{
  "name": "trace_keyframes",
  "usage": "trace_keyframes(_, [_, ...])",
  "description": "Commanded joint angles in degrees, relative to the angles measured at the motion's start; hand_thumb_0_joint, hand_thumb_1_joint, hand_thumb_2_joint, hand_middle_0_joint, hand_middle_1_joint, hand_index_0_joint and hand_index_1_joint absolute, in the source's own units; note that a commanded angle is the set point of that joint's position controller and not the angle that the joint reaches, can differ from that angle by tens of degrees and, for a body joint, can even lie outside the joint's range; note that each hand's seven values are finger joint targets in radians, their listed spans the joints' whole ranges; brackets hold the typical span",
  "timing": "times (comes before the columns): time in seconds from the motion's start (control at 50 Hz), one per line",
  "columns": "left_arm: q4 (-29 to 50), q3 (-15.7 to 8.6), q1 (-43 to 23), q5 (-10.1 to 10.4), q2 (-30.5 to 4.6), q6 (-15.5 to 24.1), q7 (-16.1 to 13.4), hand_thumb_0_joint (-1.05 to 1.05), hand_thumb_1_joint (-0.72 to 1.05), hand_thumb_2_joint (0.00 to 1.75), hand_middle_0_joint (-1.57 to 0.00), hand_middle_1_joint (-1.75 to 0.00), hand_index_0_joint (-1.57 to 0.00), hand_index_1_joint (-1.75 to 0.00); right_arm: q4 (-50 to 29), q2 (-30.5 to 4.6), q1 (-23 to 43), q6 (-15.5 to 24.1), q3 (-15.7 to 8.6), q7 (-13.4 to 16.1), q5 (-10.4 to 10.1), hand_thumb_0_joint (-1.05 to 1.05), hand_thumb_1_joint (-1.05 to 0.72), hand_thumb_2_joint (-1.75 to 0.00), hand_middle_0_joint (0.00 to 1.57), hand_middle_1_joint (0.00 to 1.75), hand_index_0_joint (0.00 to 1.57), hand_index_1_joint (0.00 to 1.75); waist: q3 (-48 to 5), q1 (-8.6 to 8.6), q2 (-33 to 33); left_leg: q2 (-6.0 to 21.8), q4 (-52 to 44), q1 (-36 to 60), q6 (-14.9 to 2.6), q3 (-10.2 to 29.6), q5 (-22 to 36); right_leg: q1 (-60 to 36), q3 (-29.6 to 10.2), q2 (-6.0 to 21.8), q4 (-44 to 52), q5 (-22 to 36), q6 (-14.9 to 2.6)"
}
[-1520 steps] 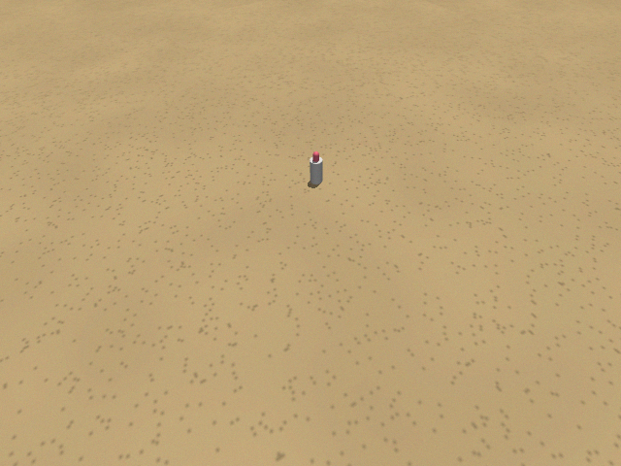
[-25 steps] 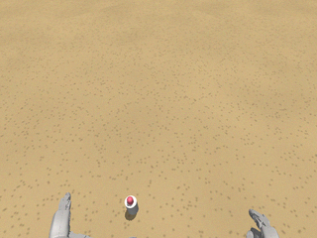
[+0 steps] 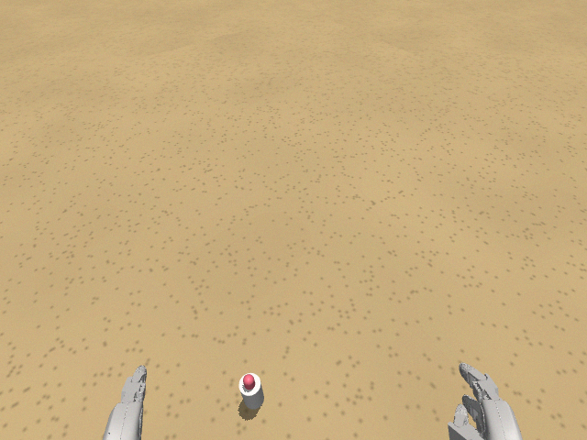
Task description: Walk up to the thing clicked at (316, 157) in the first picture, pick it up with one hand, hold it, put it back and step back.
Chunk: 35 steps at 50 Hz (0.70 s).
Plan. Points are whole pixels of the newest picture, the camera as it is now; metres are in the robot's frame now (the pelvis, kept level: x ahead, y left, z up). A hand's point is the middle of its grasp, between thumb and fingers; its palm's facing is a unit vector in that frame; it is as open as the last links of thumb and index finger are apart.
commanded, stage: home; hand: left
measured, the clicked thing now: (251, 388) +0.41 +0.15 -0.63
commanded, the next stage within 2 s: stand in 1.28 s
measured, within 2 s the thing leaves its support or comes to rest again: neither
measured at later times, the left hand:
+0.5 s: hand out of the picture +0.16 +0.18 -0.05, palm faces +0.11 -0.95 -0.28, open 17.4 cm
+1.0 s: hand out of the picture +0.17 +0.19 -0.05, palm faces +0.11 -0.95 -0.28, open 17.5 cm
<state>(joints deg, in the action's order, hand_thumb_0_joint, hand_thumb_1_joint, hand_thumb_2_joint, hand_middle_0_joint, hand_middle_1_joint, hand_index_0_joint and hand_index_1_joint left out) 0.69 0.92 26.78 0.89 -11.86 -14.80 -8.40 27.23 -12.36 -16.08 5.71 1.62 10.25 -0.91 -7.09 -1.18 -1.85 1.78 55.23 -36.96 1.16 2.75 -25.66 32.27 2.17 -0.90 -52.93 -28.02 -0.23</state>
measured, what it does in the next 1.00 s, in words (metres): stands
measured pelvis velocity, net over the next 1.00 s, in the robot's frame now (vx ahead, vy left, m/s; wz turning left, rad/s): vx -0.01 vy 0.00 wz -0.01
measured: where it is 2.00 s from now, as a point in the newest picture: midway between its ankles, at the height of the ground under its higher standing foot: outside the picture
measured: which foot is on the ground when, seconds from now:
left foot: down 0.00-1.00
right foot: down 0.00-1.00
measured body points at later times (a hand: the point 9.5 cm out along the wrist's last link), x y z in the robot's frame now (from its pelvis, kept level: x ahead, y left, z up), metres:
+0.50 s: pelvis -0.01 +0.00 +0.00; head +0.00 +0.00 +0.45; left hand +0.15 +0.23 -0.03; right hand +0.14 -0.25 -0.07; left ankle +0.02 +0.13 -0.69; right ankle -0.01 -0.12 -0.69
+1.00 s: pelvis -0.01 +0.00 +0.00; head +0.01 +0.01 +0.45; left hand +0.16 +0.23 -0.03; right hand +0.15 -0.24 -0.07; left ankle +0.02 +0.13 -0.69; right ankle -0.01 -0.12 -0.69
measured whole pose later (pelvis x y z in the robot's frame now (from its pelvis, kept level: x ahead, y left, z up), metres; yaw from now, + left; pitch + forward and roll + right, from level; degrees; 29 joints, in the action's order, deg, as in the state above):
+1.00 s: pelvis -0.01 +0.00 +0.00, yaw +0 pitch +7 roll -2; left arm -0.3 0.5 26.7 0.8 -11.8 -13.2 -7.7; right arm 29.1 -11.8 -16.7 8.0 1.6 10.2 -0.7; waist -6.3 -0.9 -1.8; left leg 1.8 54.8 -36.8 0.8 2.2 -25.1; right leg 32.3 1.6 -0.9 -52.5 -27.2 0.1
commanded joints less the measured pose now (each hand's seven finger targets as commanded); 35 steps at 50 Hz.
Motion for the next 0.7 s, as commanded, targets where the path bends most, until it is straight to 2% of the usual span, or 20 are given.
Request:
trace_keyframes(0.0, [9.11, -3.78, -0.46, -0.53, -5.68, 2.68, -0.22, 0.0, -0.53, 0.06, -0.05, -0.06, -0.05, -0.06, -8.73, -6.28, 3.74, 3.11, -2.47, 0.55, 0.27, 0.0, -0.9, -0.9, 0.2, 0.3, 0.2, 0.3, -3.73, -0.38, 1.06, -1.42, -7.85, 5.76, -1.91, -2.23, 10.96, -0.31, 0.1, -0.43, 10.04, 12.89, 0.26])
trace_keyframes(0.06, [9.18, -3.76, -0.03, -0.49, -5.71, 2.81, -0.05, 0.0, -0.53, 0.06, -0.05, -0.06, -0.05, -0.06, -9.02, -6.54, 3.7, 3.15, -2.75, 0.53, 0.2, 0.0, -0.9, -0.9, 0.2, 0.3, 0.2, 0.3, -4.31, -0.18, 0.93, -1.54, -7.61, 5.74, -1.94, -2.48, 12.15, -0.86, -0.05, -0.36, 9.91, 14.48, 0.26])
trace_keyframes(0.22, [10.04, -3.77, -2.77, -0.55, -6.05, 3.24, 0.1, 0.0, -0.54, 0.06, -0.05, -0.05, -0.05, -0.05, -8.94, -6.66, 3.82, 4.09, -2.89, 0.66, 0.22, 0.0, -0.9, -0.9, 0.2, 0.3, 0.2, 0.3, -2.97, -0.64, 0.32, -1.45, -8.87, 5.6, -2.04, -2.47, 6.64, 1.32, -0.04, -0.53, 10.7, 8.76, 0.11])
trace_keyframes(0.32, [9.06, -3.84, -0.87, -0.63, -5.72, 3.54, 0.12, 0.0, -0.54, 0.06, -0.05, -0.05, -0.05, -0.05, -8.87, -6.59, 3.6, 4.48, -2.93, 0.81, 0.21, 0.0, -0.9, -0.9, 0.2, 0.3, 0.2, 0.3, -3.66, -0.17, 1.09, -1.33, -8.95, 5.94, -2.01, -2.44, 6.99, 0.71, 0.06, -0.62, 10.51, 8.75, -0.04])
trace_keyframes(0.34, [9.63, -3.06, -1.95, -0.59, -5.51, 3.6, 0.25, 0.0, -0.55, 0.05, -0.05, -0.05, -0.05, -0.05, -8.74, -6.68, 3.6, 4.44, -2.91, 0.81, 0.23, 0.0, -0.9, -0.9, 0.2, 0.3, 0.2, 0.3, -3.54, -0.63, 0.76, -1.48, -8.57, 5.71, -2.09, -2.59, 6.68, 1.24, -0.26, -0.44, 10.98, 8.65, 0.05])
trace_keyframes(0.38, [9.19, -3.24, -1.52, -0.49, -5.38, 3.71, 0.27, 0.0, -0.56, 0.05, -0.05, -0.05, -0.05, -0.05, -8.63, -6.49, 4.04, 4.69, -2.77, 0.74, 0.22, 0.0, -0.9, -0.9, 0.2, 0.3, 0.2, 0.3, -2.6, -0.08, 2.3, -1.56, -8.41, 4.85, -2.19, -2.65, 6.12, 0.82, -0.48, -0.2, 11.43, 7.93, 0.2])
trace_keyframes(0.4, [10.13, -4.07, -1.77, -0.51, -6.18, 3.78, 0.21, 0.0, -0.56, 0.05, -0.05, -0.05, -0.05, -0.05, -8.59, -6.31, 3.9, 4.72, -2.74, 0.74, 0.28, 0.0, -0.9, -0.9, 0.2, 0.3, 0.2, 0.3, -3.8, -0.12, 1.19, -1.64, -8.07, 5.25, -2.16, -2.75, 6.25, 0.42, -1.12, 0.04, 11.71, 7.99, 0.3])
trace_keyframes(0.44, [9.77, -3.4, -1.56, -0.48, -5.65, 3.9, 0.3, 0.0, -0.58, 0.04, -0.05, -0.05, -0.05, -0.05, -8.44, -6.04, 4.19, 4.91, -2.43, 0.59, 0.29, 0.0, -0.9, -0.9, 0.2, 0.3, 0.2, 0.3, -1.82, 0.09, 0.64, -1.57, -8.74, 4.58, -2.02, -2.73, 4.31, 1.35, -1.11, 0.06, 12.0, 5.67, 0.17])
trace_keyframes(0.46, [9.44, -3.59, -2.44, -0.52, -5.71, 3.83, 0.29, 0.0, -0.56, 0.05, -0.05, -0.05, -0.05, -0.05, -8.49, -6.41, 4.15, 4.9, -2.72, 0.8, 0.35, 0.0, -0.9, -0.9, 0.2, 0.3, 0.2, 0.3, -2.25, -0.61, 1.23, -1.56, -8.72, 4.63, -2.16, -2.7, 3.74, 1.75, -1.11, -0.1, 12.13, 5.31, 0.26])
trace_keyframes(0.56, [10.05, -3.79, -2.07, -0.55, -5.91, 4.19, 0.24, 0.0, -0.55, 0.05, -0.05, -0.05, -0.05, -0.05, -7.93, -6.26, 4.11, 5.25, -2.59, 0.68, 0.32, 0.0, -0.9, -0.9, 0.2, 0.3, 0.2, 0.3, -2.67, -0.03, 0.0, -1.38, -9.3, 5.57, -1.94, -2.34, 5.38, 1.04, -0.08, -0.45, 10.81, 6.96, -0.09])
trace_keyframes(0.64, [9.96, -3.49, -2.29, -0.64, -5.7, 4.36, 0.34, 0.0, -0.57, 0.05, -0.05, -0.05, -0.05, -0.05, -7.92, -6.44, 3.68, 5.23, -2.78, 1.0, 0.43, 0.0, -0.9, -0.9, 0.2, 0.3, 0.2, 0.3, -3.57, -0.59, 0.56, -1.36, -8.91, 6.43, -1.97, -2.54, 6.74, 1.22, -0.08, -0.62, 10.95, 8.47, 0.01])
trace_keyframes(0.68, [10.09, -3.35, -2.07, -0.5, -5.58, 4.25, 0.44, 0.0, -0.58, 0.04, -0.05, -0.05, -0.05, -0.05, -7.74, -6.42, 3.92, 5.44, -2.72, 0.74, 0.35, 0.0, -0.9, -0.9, 0.2, 0.3, 0.2, 0.3, -2.78, -0.06, -0.42, -1.25, -9.63, 6.11, -1.8, -2.15, 6.26, 1.53, 0.35, -0.81, 10.31, 7.79, -0.24])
